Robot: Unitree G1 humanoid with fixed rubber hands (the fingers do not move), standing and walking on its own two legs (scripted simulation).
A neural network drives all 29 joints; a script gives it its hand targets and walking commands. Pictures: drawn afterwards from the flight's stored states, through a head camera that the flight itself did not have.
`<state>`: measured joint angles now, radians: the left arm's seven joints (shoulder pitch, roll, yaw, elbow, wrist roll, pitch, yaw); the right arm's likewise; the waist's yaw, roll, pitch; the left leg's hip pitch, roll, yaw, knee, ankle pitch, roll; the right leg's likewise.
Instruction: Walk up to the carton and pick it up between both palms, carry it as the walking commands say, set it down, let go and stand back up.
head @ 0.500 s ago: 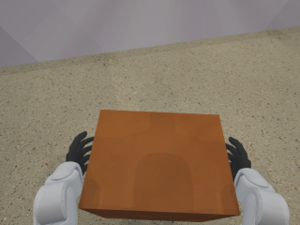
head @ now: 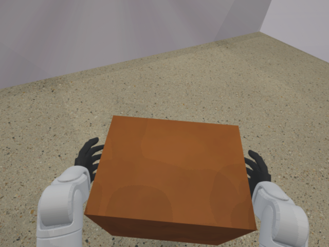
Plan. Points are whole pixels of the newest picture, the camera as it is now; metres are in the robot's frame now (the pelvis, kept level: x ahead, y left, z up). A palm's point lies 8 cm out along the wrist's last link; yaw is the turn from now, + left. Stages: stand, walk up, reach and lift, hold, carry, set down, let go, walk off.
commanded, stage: carry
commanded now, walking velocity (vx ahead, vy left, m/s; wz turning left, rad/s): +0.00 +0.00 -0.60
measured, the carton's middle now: (169, 185) +0.28 +0.00 +0.01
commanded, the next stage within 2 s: none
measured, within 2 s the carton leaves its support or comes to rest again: neither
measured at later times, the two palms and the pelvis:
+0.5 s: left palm (136, 175) +0.27 +0.08 +0.08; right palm (322, 235) +0.16 -0.28 +0.08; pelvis -0.02 -0.03 -0.01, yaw -17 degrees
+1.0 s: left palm (207, 197) +0.23 -0.08 +0.07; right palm out of the picture +0.00 -0.37 +0.06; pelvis -0.07 -0.07 +0.00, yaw -37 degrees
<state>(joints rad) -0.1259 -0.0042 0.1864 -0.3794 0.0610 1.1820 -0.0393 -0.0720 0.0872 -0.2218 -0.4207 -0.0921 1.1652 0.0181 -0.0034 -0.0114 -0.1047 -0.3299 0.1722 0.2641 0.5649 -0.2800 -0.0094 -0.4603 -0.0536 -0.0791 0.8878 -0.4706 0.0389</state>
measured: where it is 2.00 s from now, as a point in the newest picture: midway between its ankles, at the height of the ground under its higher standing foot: outside the picture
